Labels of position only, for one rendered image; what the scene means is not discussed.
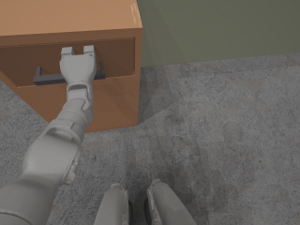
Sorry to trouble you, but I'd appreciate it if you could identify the left robot shin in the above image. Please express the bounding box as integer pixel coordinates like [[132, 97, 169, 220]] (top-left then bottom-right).
[[104, 183, 129, 225]]

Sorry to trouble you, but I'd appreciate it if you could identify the cabinet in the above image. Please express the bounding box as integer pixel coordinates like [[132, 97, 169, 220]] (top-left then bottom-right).
[[0, 0, 143, 133]]

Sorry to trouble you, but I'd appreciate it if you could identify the right robot shin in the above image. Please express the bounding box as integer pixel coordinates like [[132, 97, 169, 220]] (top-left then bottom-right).
[[148, 179, 162, 225]]

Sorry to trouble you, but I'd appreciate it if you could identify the robot left hand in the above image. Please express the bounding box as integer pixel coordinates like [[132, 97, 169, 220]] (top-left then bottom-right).
[[59, 45, 97, 108]]

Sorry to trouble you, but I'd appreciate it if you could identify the handle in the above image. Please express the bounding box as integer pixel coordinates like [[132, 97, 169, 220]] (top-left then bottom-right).
[[33, 61, 106, 86]]

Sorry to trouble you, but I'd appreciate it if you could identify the drawer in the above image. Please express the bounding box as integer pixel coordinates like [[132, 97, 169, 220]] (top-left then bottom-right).
[[0, 37, 134, 87]]

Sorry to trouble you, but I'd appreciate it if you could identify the robot shin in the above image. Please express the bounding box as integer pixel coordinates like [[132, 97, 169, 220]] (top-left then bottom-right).
[[148, 179, 162, 225], [104, 183, 129, 225]]

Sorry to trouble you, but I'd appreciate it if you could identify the robot left upper arm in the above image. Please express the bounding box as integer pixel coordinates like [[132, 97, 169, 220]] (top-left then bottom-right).
[[0, 134, 83, 225]]

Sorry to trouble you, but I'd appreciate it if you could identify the left robot forearm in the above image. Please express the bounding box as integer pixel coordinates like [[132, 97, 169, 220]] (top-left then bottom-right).
[[22, 81, 94, 173]]

